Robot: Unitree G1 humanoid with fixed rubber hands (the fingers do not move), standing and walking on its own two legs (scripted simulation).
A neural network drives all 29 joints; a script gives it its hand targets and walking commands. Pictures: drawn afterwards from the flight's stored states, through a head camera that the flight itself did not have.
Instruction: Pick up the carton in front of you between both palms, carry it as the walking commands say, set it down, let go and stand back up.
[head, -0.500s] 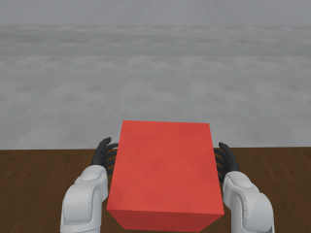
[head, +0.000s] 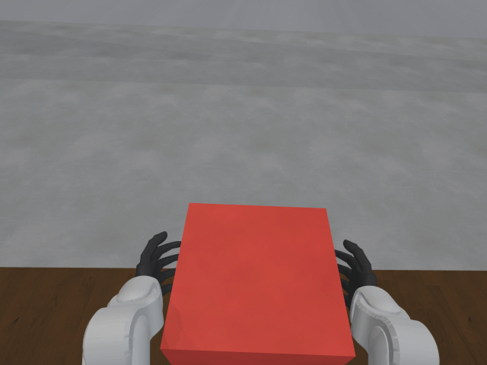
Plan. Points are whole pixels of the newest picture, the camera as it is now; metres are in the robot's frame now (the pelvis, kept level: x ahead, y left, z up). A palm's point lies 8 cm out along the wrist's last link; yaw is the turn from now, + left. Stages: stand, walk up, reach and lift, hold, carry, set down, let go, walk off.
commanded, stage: carry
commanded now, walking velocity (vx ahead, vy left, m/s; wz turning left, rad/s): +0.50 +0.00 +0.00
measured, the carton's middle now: (252, 301) +0.25 +0.00 +0.01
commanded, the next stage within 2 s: none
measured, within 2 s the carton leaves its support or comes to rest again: neither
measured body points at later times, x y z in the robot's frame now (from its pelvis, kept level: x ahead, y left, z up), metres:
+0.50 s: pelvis +0.32 -0.03 -0.01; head +0.33 -0.04 +0.44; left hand +0.61 +0.15 +0.09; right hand +0.63 -0.16 +0.08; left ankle +0.12 +0.07 -0.64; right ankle +0.43 -0.09 -0.72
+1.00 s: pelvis +0.64 +0.00 -0.01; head +0.68 +0.00 +0.44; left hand +0.98 +0.14 +0.07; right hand +0.97 -0.16 +0.07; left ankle +0.67 +0.07 -0.72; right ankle +0.51 -0.11 -0.62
